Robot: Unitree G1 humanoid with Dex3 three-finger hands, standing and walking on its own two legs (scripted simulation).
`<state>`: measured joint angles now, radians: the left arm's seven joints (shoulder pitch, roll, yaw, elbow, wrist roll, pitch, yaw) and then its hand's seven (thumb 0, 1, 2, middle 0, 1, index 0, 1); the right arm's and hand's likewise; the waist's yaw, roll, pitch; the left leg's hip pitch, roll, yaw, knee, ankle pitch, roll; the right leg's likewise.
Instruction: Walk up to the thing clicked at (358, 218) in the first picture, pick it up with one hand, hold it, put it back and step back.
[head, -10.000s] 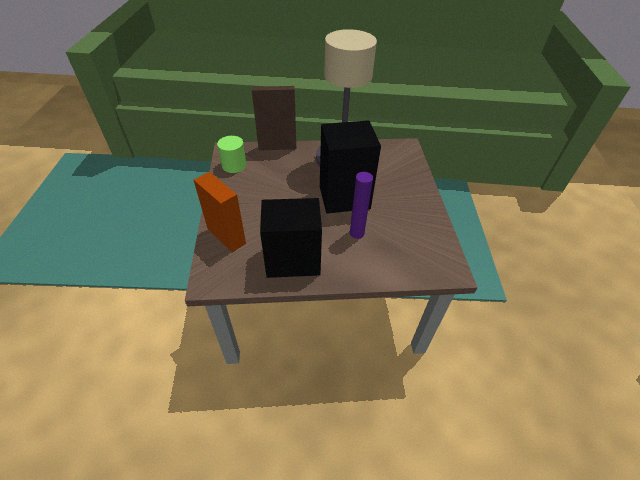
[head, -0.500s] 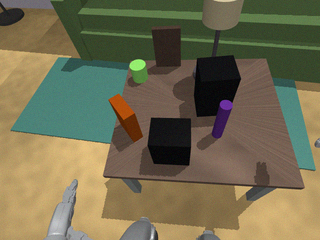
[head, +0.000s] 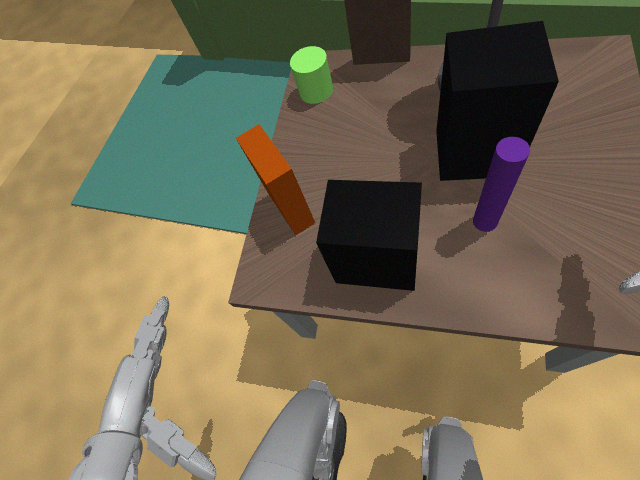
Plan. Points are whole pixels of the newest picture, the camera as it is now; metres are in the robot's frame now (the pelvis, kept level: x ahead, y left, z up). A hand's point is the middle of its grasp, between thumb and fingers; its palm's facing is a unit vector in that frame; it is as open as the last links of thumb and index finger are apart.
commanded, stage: approach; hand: right
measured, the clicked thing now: (497, 190) +0.56 -0.15 -0.12
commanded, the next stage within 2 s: close in in 0.14 s
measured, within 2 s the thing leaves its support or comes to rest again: neither
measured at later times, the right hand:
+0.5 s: hand (525, 236) +0.50 -0.19 -0.16, palm faces +0.03 +1.00 +0.05, open 17.4 cm
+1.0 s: hand (491, 238) +0.49 -0.14 -0.17, palm faces +0.04 +1.00 +0.02, open 17.3 cm
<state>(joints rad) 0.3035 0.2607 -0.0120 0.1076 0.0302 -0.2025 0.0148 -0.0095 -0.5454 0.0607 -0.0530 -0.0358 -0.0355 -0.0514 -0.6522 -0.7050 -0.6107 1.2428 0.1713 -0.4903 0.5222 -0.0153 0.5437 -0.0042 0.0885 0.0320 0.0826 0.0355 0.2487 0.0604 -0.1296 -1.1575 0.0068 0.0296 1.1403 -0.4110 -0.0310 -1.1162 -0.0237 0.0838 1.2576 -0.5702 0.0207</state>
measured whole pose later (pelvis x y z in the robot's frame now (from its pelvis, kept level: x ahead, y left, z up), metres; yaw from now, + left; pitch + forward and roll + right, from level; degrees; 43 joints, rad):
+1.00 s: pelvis -0.04 +0.00 -0.11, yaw +2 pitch +33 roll +5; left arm 0.47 0.34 0.18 -0.44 0.08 -0.15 -0.07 -0.01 -0.52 0.04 -0.06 -0.05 -0.06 -0.05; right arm -0.78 -0.54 -0.52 1.14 -0.06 -0.59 0.08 -0.02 0.50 -0.02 0.07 0.04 0.06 0.04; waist 0.41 0.05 -0.15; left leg -1.66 0.00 0.03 1.57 -0.49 -0.03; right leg -1.61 -0.02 0.11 1.71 -0.68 0.03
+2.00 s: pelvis -0.04 +0.01 -0.12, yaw +2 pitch +33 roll +4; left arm 0.46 0.35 0.17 -0.47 0.06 -0.12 -0.07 -0.01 -0.55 0.06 -0.06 -0.05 -0.05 -0.06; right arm -0.85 -0.60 -0.54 1.14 -0.08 -0.53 0.06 -0.01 0.16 -0.39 0.86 0.62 0.89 0.64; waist 0.43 0.04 -0.14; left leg -1.69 0.00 0.02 1.60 -0.49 -0.03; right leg -1.63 -0.02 0.10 1.74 -0.68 0.03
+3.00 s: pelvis -0.02 +0.00 -0.07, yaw +2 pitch +31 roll +4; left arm 0.43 0.30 0.09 -0.29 0.07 -0.09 -0.04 -0.01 -0.56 0.07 -0.07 -0.05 -0.06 -0.07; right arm -0.88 -0.56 -0.48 1.19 -0.06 -0.47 0.06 -0.01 -0.11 -1.15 0.93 1.21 1.00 1.24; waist 0.38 0.03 -0.14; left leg -1.48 -0.01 0.02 1.41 -0.46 -0.03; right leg -1.43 -0.03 0.09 1.54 -0.65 0.03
